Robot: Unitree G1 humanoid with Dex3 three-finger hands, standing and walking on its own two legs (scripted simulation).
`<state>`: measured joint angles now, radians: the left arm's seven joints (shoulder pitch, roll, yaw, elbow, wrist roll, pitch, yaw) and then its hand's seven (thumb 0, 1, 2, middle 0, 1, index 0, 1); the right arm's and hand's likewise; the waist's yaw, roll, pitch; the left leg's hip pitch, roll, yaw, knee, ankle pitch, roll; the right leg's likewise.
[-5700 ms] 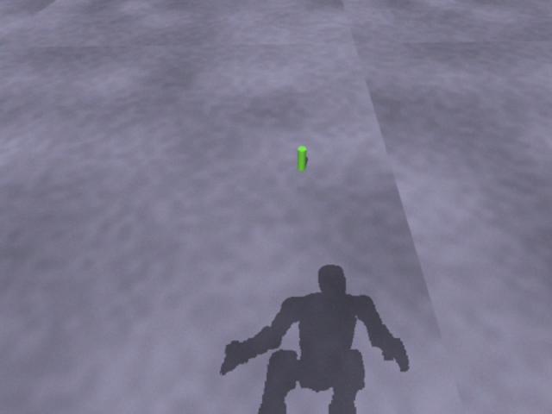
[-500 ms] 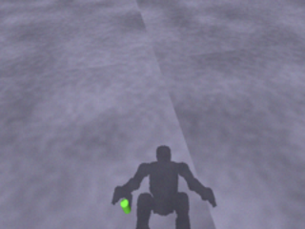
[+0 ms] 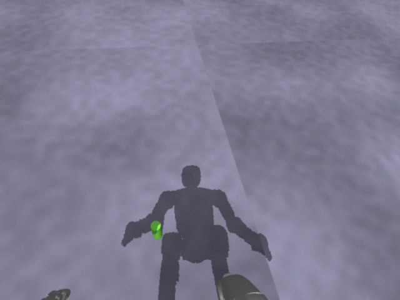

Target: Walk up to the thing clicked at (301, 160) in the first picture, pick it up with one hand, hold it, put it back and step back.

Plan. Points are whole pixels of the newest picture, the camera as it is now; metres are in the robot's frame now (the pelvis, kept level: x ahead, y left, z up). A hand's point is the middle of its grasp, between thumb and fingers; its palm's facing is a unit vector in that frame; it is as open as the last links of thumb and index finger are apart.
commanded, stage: walk up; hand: left
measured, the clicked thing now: (156, 230) +0.47 +0.17 -0.69
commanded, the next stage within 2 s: none
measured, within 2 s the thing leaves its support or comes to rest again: neither
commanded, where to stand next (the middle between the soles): +0.11 -0.04 m, yaw -2 degrees
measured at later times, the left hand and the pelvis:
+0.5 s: hand out of the picture +0.14 +0.21 -0.12, palm faces -0.03 -0.90 -0.44, open 7.4 cm; pelvis +0.05 -0.06 +0.00, yaw -2 degrees
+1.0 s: hand out of the picture +0.09 +0.24 -0.16, palm faces -0.06 -0.91 -0.40, open 7.4 cm; pelvis +0.02 -0.03 -0.01, yaw -3 degrees
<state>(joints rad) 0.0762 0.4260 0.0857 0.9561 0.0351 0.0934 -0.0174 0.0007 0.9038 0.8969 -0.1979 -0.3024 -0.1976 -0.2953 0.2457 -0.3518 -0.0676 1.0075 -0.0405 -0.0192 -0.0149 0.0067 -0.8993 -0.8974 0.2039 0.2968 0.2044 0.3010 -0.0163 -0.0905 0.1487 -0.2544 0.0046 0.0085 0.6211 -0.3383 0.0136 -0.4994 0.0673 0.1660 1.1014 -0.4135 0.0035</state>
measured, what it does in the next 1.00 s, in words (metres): steps on the spot: right foot, then left foot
